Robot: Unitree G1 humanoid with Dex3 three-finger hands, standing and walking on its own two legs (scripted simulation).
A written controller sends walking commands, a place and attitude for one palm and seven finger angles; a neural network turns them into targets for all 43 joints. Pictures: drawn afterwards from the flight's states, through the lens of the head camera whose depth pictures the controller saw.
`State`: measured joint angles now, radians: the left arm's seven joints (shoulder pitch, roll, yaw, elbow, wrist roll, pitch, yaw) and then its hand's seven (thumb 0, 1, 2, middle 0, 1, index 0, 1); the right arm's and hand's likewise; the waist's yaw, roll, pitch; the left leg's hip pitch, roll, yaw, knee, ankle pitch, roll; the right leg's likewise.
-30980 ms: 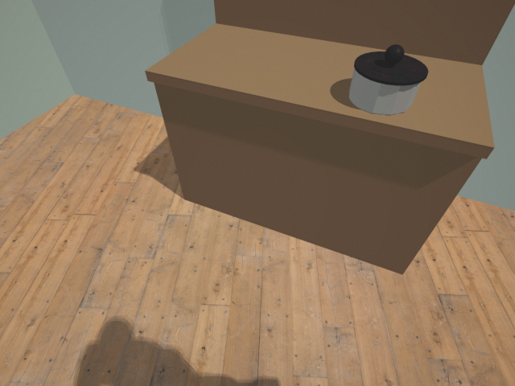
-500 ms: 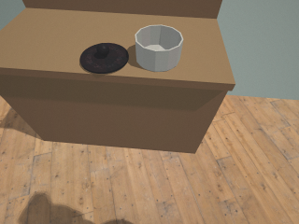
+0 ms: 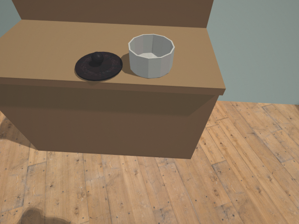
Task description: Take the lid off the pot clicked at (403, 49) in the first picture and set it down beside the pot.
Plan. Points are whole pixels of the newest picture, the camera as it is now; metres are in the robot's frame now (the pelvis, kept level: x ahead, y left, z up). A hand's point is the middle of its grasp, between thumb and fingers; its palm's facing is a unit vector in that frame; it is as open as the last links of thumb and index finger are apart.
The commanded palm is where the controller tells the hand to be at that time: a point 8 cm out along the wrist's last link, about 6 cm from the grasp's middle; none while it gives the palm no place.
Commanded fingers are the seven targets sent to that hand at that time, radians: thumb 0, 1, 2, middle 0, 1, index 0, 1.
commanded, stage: let the arm hang, fingers relaxed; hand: left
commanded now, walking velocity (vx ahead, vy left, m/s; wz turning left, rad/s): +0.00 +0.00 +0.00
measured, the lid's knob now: (97, 57) +0.75 +0.25 +0.02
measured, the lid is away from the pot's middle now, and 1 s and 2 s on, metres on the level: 0.23 0.23 0.23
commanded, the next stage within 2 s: look to check the result in 0.96 s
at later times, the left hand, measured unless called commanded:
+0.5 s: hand out of the picture -0.02 +0.17 -0.18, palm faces +0.04 -0.98 -0.18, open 7.3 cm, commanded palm none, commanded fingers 0.00 0.90 0.90 -0.20 -0.30 -0.20 -0.30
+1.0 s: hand out of the picture -0.02 +0.17 -0.17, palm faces +0.04 -0.98 -0.19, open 7.3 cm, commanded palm none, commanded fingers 0.00 0.90 0.90 -0.20 -0.30 -0.20 -0.30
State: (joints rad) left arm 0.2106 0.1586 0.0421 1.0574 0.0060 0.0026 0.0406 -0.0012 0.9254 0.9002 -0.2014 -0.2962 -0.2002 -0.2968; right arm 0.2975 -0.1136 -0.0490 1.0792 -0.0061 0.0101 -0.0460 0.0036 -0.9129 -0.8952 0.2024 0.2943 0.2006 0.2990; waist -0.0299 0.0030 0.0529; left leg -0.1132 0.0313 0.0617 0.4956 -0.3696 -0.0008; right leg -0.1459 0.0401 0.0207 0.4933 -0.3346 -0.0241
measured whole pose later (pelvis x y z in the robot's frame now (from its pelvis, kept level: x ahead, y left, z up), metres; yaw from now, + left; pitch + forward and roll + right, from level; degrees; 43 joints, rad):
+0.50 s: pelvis -0.02 +0.01 +0.00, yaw +0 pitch -1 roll +0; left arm 0.27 0.14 0.03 1.12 0.01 0.00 0.04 0.01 0.93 0.90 -0.20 -0.30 -0.20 -0.30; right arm 0.31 -0.09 -0.04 1.11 0.00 0.00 -0.05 0.00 -0.91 -0.90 0.20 0.29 0.20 0.30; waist -0.02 0.00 0.06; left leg -0.13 0.02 0.07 0.47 -0.33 0.01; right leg -0.16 0.03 0.03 0.46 -0.29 -0.01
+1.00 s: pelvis -0.02 +0.01 +0.00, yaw +0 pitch -1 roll +0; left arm 0.27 0.13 0.03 1.12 0.01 0.00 0.04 0.01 0.93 0.90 -0.20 -0.30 -0.20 -0.30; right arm 0.30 -0.09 -0.04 1.12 0.00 0.00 -0.05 0.00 -0.91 -0.90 0.20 0.29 0.20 0.30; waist -0.02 0.00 0.06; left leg -0.14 0.02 0.07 0.47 -0.32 0.01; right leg -0.17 0.03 0.03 0.46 -0.28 -0.01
